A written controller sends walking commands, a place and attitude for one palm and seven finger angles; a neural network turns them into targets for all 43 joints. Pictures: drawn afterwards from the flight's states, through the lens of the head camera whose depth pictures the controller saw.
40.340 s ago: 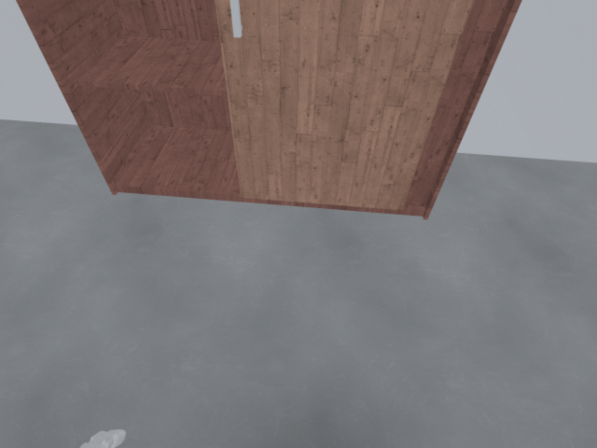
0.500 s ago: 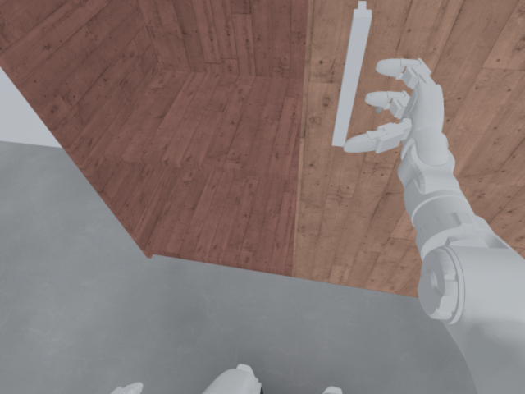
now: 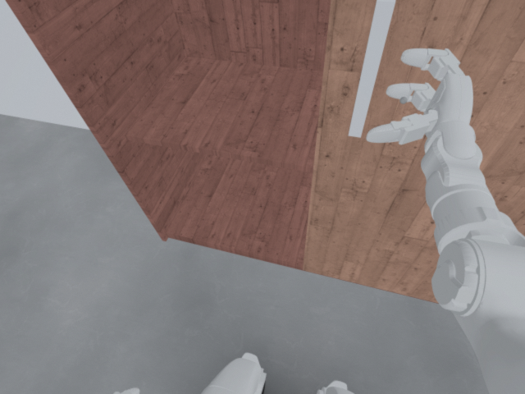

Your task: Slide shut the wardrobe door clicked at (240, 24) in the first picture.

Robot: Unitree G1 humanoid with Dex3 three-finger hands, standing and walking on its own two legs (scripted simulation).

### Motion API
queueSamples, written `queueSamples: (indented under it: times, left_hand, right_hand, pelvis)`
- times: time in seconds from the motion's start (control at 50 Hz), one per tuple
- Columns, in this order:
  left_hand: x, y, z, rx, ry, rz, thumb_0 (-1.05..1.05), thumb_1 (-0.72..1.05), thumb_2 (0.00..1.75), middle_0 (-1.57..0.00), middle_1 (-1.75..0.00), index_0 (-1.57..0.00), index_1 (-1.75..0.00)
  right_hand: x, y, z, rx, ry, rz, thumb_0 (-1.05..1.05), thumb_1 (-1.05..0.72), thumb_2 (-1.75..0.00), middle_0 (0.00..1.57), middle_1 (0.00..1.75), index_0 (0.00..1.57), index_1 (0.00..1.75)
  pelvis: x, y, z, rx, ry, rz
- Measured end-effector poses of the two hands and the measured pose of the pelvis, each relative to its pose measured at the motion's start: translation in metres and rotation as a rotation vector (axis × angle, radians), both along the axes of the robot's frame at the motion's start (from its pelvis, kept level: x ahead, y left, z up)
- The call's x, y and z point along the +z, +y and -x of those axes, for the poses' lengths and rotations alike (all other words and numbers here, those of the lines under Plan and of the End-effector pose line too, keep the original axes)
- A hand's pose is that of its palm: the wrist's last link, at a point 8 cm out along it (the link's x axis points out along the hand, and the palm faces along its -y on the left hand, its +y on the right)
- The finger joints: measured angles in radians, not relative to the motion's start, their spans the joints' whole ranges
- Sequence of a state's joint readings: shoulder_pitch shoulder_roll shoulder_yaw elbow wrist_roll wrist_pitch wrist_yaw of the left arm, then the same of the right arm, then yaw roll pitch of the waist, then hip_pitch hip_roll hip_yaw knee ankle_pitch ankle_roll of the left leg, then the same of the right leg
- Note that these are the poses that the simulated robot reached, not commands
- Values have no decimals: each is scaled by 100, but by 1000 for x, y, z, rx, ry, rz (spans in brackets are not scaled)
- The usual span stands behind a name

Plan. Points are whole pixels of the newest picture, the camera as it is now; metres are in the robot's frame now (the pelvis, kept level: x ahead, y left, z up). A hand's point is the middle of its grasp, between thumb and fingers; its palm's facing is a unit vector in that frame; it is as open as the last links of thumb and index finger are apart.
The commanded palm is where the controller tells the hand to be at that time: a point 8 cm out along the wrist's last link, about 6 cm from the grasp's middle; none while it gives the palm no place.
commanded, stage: slip the hand off the handle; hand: right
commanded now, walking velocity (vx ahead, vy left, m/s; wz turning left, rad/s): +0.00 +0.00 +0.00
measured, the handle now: (369, 70) +0.57 -0.03 +0.18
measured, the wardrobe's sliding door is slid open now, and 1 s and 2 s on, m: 0.59 0.59 0.59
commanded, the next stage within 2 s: draw the hand back to the body in 1.46 s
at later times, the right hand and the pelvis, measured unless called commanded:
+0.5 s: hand (406, 103) +0.52 -0.09 +0.17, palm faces +0.00 +1.00 +0.06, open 14.0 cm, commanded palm +0.49 -0.17 +0.14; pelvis +0.00 +0.01 +0.00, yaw +2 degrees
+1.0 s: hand (415, 145) +0.47 -0.11 +0.14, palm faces +0.01 +1.00 +0.05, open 14.7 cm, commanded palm +0.42 -0.16 +0.14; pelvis +0.08 +0.02 +0.03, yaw +1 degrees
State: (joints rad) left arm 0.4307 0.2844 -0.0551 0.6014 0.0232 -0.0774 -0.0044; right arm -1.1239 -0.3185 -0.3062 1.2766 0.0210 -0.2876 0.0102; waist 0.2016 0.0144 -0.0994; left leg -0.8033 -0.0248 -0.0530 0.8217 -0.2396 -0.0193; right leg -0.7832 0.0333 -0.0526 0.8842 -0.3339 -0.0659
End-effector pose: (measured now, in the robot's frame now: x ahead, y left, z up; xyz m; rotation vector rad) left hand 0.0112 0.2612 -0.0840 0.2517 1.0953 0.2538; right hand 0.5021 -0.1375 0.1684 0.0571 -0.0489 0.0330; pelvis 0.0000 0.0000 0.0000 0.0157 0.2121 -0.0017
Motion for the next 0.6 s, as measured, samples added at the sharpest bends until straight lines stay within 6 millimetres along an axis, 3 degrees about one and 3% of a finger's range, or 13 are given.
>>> queueSamples:
  times: [0.46,0.6]
  left_hand:
    - [0,15,7,46,-12,-14,0,90,90,-20,-30,-21,-30]
    - [4,18,-2,50,-32,-5,0,90,90,-20,-30,-21,-30]
  right_hand:
    - [0,0,1,-14,7,7,-2,55,-20,48,118,38,118]
    - [-19,-29,10,-89,41,8,-2,55,-20,37,117,37,118]
  pelvis:
    - [2,11,5,28,-3,8]
    - [6,13,-4,42,-15,8]
